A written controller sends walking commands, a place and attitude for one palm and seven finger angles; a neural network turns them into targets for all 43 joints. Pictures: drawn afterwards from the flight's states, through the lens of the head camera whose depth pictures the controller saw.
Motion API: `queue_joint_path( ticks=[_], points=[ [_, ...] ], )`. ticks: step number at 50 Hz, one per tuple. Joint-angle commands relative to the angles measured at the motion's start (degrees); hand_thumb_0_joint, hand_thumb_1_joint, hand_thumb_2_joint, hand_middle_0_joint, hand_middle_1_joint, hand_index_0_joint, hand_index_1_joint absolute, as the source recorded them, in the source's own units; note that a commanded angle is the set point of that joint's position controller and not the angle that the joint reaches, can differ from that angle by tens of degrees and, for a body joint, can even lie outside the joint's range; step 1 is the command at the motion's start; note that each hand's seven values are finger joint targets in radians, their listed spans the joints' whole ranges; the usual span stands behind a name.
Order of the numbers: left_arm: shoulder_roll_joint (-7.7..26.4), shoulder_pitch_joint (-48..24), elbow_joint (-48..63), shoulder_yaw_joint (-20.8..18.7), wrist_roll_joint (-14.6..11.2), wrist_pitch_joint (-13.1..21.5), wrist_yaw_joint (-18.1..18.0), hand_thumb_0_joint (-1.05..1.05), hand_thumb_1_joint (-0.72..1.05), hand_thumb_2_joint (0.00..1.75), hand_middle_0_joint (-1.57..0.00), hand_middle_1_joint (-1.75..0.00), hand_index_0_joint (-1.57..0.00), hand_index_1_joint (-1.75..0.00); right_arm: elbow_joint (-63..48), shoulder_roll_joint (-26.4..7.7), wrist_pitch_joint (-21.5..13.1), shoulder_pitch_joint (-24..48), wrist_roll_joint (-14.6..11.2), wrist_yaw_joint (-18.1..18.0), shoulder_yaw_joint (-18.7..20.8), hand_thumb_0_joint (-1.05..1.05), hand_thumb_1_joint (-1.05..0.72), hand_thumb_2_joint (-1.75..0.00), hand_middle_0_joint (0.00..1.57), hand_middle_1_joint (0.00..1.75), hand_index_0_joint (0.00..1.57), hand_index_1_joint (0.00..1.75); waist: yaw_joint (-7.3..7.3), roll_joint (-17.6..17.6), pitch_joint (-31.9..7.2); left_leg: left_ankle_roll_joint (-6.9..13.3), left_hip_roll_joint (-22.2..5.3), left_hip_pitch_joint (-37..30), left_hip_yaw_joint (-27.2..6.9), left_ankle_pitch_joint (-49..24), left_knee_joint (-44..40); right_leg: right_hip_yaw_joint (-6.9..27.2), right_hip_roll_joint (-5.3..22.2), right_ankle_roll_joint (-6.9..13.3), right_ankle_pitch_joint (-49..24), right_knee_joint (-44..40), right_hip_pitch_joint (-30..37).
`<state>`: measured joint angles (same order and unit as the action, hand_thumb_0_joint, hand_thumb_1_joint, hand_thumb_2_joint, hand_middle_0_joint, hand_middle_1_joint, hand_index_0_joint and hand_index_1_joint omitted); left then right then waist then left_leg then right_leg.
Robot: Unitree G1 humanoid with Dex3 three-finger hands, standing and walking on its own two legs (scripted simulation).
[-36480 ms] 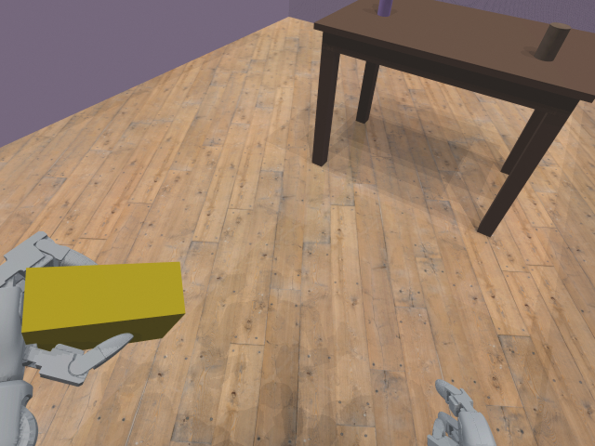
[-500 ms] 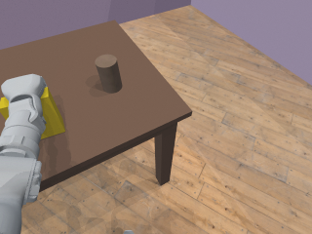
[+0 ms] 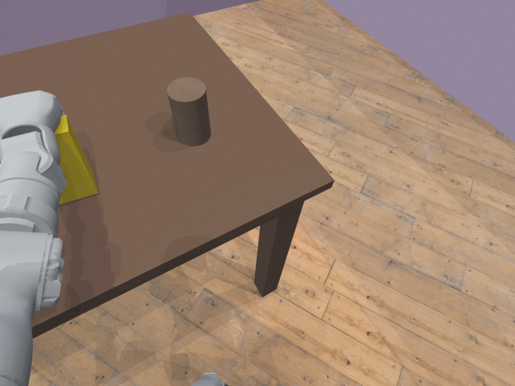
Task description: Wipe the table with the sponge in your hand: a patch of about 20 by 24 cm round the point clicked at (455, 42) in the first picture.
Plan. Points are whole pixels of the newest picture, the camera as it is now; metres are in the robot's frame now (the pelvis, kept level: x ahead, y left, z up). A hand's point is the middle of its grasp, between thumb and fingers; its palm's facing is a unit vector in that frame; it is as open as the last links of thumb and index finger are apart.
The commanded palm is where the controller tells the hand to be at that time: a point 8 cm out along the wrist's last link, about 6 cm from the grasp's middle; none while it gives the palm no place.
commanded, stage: wipe back along the third lane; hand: left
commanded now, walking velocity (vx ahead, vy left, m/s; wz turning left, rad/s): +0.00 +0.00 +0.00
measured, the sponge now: (52, 175) +0.46 +0.33 +0.04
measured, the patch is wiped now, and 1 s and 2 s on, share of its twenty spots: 0.90 0.90 0.90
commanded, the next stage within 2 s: slide back across to the middle lane in 1.74 s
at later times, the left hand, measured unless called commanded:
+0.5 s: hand (44, 150) +0.47 +0.32 +0.09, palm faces -0.03 +0.03 -1.00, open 9.8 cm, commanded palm +0.43 +0.27 +0.11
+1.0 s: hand (59, 169) +0.43 +0.28 +0.09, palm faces +0.00 +0.00 -1.00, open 9.8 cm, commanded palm +0.38 +0.25 +0.11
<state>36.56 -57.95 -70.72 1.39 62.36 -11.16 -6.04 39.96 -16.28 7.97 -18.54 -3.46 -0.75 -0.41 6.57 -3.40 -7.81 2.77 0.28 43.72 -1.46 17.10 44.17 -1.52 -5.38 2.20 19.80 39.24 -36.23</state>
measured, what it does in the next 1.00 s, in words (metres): stands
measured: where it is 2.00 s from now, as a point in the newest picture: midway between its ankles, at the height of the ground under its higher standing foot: outside the picture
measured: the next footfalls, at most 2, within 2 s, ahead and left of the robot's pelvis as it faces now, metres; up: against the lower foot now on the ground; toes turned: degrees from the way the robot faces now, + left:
none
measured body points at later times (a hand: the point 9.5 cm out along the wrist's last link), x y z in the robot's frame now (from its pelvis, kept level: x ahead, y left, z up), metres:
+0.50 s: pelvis +0.01 +0.04 +0.01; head +0.06 +0.04 +0.45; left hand +0.46 +0.31 +0.14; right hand +0.08 -0.21 -0.13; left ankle +0.03 +0.09 -0.71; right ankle -0.02 -0.10 -0.71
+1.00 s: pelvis +0.03 +0.02 +0.01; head +0.05 +0.01 +0.46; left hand +0.42 +0.28 +0.14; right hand +0.20 -0.20 -0.11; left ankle +0.03 +0.09 -0.71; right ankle -0.02 -0.10 -0.71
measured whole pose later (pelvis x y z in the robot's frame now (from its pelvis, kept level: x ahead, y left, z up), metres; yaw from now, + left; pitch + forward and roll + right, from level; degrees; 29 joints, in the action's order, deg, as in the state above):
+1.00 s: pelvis +0.03 +0.02 +0.01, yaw +2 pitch +10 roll -2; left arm 18.4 -37.1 -43.1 14.4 56.1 -28.8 -11.1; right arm 38.2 -14.2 12.4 -8.7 -4.5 1.7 -0.6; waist -1.9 -4.1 -9.6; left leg 4.6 3.7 30.0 -1.2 18.5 38.9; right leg -1.1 -2.1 0.7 21.8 34.2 -22.2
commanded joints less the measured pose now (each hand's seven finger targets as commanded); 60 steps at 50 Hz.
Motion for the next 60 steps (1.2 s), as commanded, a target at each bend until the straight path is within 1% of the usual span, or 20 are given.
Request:
queue_joint_path(
  ticks=[1, 2, 5, 8, 9, 10, 11, 15, 17, 20, 21, 22, 26, 28, 30, 31, 38, 43, 52, 60],
  points=[
    [13.9, -21.5, 5.1, -0.4, 2.2, -1.4, -3.0, 0.00, 0.10, 1.30, -1.20, -1.60, -1.20, -1.60, -2.7, -9.7, -1.1, -7.3, 0.4, -0.8, 3.4, 0.00, -0.90, -0.90, 0.20, 0.30, 0.20, 0.30, 1.80, -0.3, -16.1, 0.7, -0.2, -16.6, -1.2, -9.7, -3.6, 0.9, 0.4, 0.2, -11.1, -5.8, 0.4],
    [14.6, -22.1, 4.1, -0.7, 2.8, -1.5, -3.2, 0.00, 0.10, 1.30, -1.20, -1.60, -1.20, -1.60, -2.2, -9.8, -1.0, -8.1, 0.6, -0.7, 3.5, 0.00, -0.90, -0.90, 0.20, 0.30, 0.20, 0.30, 1.92, -0.4, -16.4, 0.6, -0.4, -17.2, -1.6, -10.5, -3.3, 0.5, 0.1, 0.3, -10.7, -5.3, -0.6],
    [7.0, -17.2, 3.9, 2.8, 1.6, -1.9, -3.0, 0.00, 0.10, 1.30, -1.20, -1.60, -1.20, -1.60, -2.7, -9.0, -1.2, -7.9, 0.8, 0.1, 3.9, 0.00, -0.90, -0.90, 0.20, 0.30, 0.20, 0.30, 0.86, -1.3, -17.8, 0.3, -0.6, -19.8, -2.0, -11.8, -3.4, -0.2, -0.3, 0.5, -9.9, -5.4, -1.8],
    [6.3, -13.6, 6.5, 1.1, 0.7, -1.3, -3.2, 0.00, 0.10, 1.30, -1.20, -1.60, -1.20, -1.60, -2.8, -8.8, -1.0, -7.9, 1.1, 0.3, 4.3, 0.00, -0.90, -0.90, 0.20, 0.30, 0.20, 0.30, -0.95, -1.3, -21.2, -0.1, -1.4, -23.4, -3.0, -15.7, -3.4, -0.8, -0.6, 0.9, -11.0, -4.7, -1.1],
    [3.1, -12.0, 6.8, 2.8, -0.4, -1.4, -3.4, 0.00, 0.10, 1.30, -1.20, -1.60, -1.20, -1.60, -3.1, -8.4, -1.1, -7.4, 1.0, 0.5, 4.3, 0.00, -0.90, -0.90, 0.20, 0.30, 0.20, 0.30, -0.88, -0.5, -20.3, 0.0, -1.1, -23.1, -2.9, -15.3, -3.6, -0.8, -0.7, 0.8, -10.8, -5.2, -0.9],
    [3.1, -11.3, 7.0, 2.1, -1.1, -1.4, -3.8, 0.00, 0.10, 1.30, -1.20, -1.60, -1.20, -1.60, -2.8, -8.5, -1.1, -7.0, 0.9, 0.6, 4.3, 0.00, -0.90, -0.90, 0.20, 0.30, 0.20, 0.30, -0.97, 1.4, -19.1, 0.0, -1.4, -22.6, -3.1, -14.5, -3.9, -0.9, -0.6, 0.7, -10.6, -5.4, -0.7],
    [0.5, -11.3, 8.6, 3.1, -2.2, -1.2, -4.0, 0.00, 0.10, 1.30, -1.20, -1.60, -1.20, -1.60, -3.1, -8.1, -1.3, -6.3, 0.8, 0.7, 4.3, 0.00, -0.90, -0.90, 0.20, 0.30, 0.20, 0.30, -1.34, 0.0, -18.8, -0.3, -1.7, -24.2, -3.9, -16.0, -4.7, -1.5, -0.5, 1.0, -10.7, -5.0, -1.5],
    [-6.2, -8.5, 8.4, 6.7, -4.6, -3.6, -5.8, 0.00, 0.10, 1.30, -1.20, -1.60, -1.20, -1.60, -2.4, -7.7, -1.7, -3.9, 0.2, 1.2, 4.4, 0.00, -0.90, -0.90, 0.20, 0.30, 0.20, 0.30, -1.46, 1.3, -13.6, -0.3, -1.8, -24.8, -5.0, -10.3, -7.2, -1.8, -0.5, 0.8, -6.6, -6.4, -2.8],
    [-8.1, -8.6, 9.0, 7.6, -4.9, -4.9, -6.2, 0.00, 0.10, 1.30, -1.20, -1.60, -1.20, -1.60, -2.2, -7.6, -1.7, -2.7, 0.1, 1.5, 4.4, 0.00, -0.90, -0.90, 0.20, 0.30, 0.20, 0.30, -1.88, -0.2, -13.3, -0.9, -2.3, -27.1, -6.2, -10.9, -8.2, -2.1, -0.4, 1.0, -6.5, -5.8, -3.5],
    [-10.6, -8.0, 9.3, 8.8, -5.8, -7.4, -6.5, 0.00, 0.10, 1.30, -1.20, -1.60, -1.20, -1.60, -1.9, -7.3, -1.7, -1.0, -0.1, 1.9, 4.3, 0.00, -0.90, -0.90, 0.20, 0.30, 0.20, 0.30, -2.03, 1.3, -13.1, -1.0, -2.1, -27.5, -6.2, -10.8, -8.8, -2.1, -0.2, 1.1, -6.9, -6.3, -2.0],
    [-11.5, -7.8, 10.7, 9.2, -6.5, -7.8, -6.3, 0.00, 0.10, 1.30, -1.20, -1.60, -1.20, -1.60, -2.5, -7.1, -1.7, 0.0, -0.3, 1.9, 4.1, 0.00, -0.90, -0.90, 0.20, 0.30, 0.20, 0.30, -2.76, -1.2, -13.7, -1.5, -2.1, -28.6, -6.6, -11.9, -9.3, -2.1, 0.0, 1.3, -7.3, -6.1, -1.8],
    [-10.9, -7.6, 10.1, 8.7, -6.2, -8.4, -6.3, 0.00, 0.10, 1.30, -1.20, -1.60, -1.20, -1.60, -2.0, -7.3, -1.4, 0.2, -0.1, 1.9, 4.2, 0.00, -0.90, -0.90, 0.20, 0.30, 0.20, 0.30, -2.50, 0.0, -13.8, -1.5, -2.3, -29.3, -6.6, -12.5, -9.0, -2.2, 0.0, 1.3, -7.5, -5.9, -1.5],
    [-15.1, -6.6, 11.9, 11.2, -7.1, -10.1, -5.2, 0.00, 0.10, 1.30, -1.20, -1.60, -1.20, -1.60, -3.2, -6.9, -1.1, 2.9, -0.2, 2.0, 3.9, 0.00, -0.90, -0.90, 0.20, 0.30, 0.20, 0.30, -2.77, 1.7, -13.8, -1.8, -2.2, -30.2, -7.1, -13.6, -9.6, -2.3, 0.3, 1.2, -8.3, -6.1, -0.2],
    [-14.6, -4.1, 12.6, 10.9, -6.8, -10.9, -4.6, 0.00, 0.10, 1.30, -1.20, -1.60, -1.20, -1.60, -3.7, -7.1, -0.5, 3.7, -0.2, 2.0, 3.9, 0.00, -0.90, -0.90, 0.20, 0.30, 0.20, 0.30, -3.17, 3.4, -14.4, -1.8, -2.0, -30.2, -6.7, -14.9, -9.2, -2.3, 0.3, 1.1, -8.7, -6.3, 1.3],
    [-17.1, -2.4, 14.9, 12.5, -6.8, -11.3, -4.2, 0.00, 0.10, 1.30, -1.20, -1.60, -1.20, -1.60, -4.6, -6.7, -0.1, 4.7, -0.1, 2.1, 3.9, 0.00, -0.90, -0.90, 0.20, 0.30, 0.20, 0.30, -3.28, 3.4, -14.4, -1.8, -1.8, -31.1, -6.4, -17.7, -8.7, -2.4, 0.3, 1.2, -9.9, -6.5, 2.0],
    [-17.5, -1.5, 16.5, 12.3, -7.1, -11.2, -3.8, 0.00, 0.10, 1.30, -1.20, -1.60, -1.20, -1.60, -5.2, -6.6, 0.0, 5.5, -0.3, 2.2, 3.9, 0.00, -0.90, -0.90, 0.20, 0.30, 0.20, 0.30, -3.88, 1.8, -14.6, -2.4, -2.2, -32.4, -7.4, -19.8, -9.0, -2.4, 0.4, 1.2, -10.2, -6.1, 1.5],
    [-20.7, 2.8, 22.9, 14.9, -6.9, -13.7, -3.2, 0.00, 0.10, 1.30, -1.20, -1.60, -1.20, -1.60, -6.9, -6.1, 1.7, 9.4, -0.4, 2.3, 3.5, 0.00, -0.90, -0.90, 0.20, 0.30, 0.20, 0.30, -4.36, 2.0, -12.7, -2.5, -1.8, -33.0, -6.8, -22.8, -8.8, -2.6, 0.4, 1.6, -11.4, -6.7, 3.6],
    [-21.1, 10.0, 27.2, 14.9, -7.5, -15.3, -2.7, 0.00, 0.10, 1.30, -1.20, -1.60, -1.20, -1.60, -8.2, -5.9, 2.1, 11.6, -0.7, 2.4, 3.2, 0.00, -0.90, -0.90, 0.20, 0.30, 0.20, 0.30, -5.79, 3.0, -15.3, -2.1, -1.2, -33.7, -5.4, -26.6, -8.2, -2.5, 0.5, 1.9, -15.2, -7.0, 8.1],
    [-16.9, 15.8, 32.8, 13.0, -7.4, -17.1, -1.1, 0.00, 0.10, 1.30, -1.20, -1.60, -1.20, -1.60, -9.8, -6.2, 2.3, 15.2, -1.6, 1.4, 1.9, 0.00, -0.90, -0.90, 0.20, 0.30, 0.20, 0.30, -6.61, 5.4, -11.0, -0.6, 0.2, -30.1, -2.6, -22.3, -9.5, -1.8, 1.2, 2.0, -20.3, -8.2, 14.4],
    [-16.5, 27.3, 41.1, 12.6, -8.3, -16.5, -0.2, 0.00, 0.10, 1.30, -1.20, -1.60, -1.20, -1.60, -12.0, -6.0, 1.4, 17.6, -2.1, 1.4, 1.3, 0.00, -0.90, -0.90, 0.20, 0.30, 0.20, 0.30, -7.87, 6.1, -10.4, -0.1, 1.2, -28.9, -0.6, -21.6, -9.7, -0.4, 1.9, 1.6, -26.8, -8.8, 19.7]
  ],
)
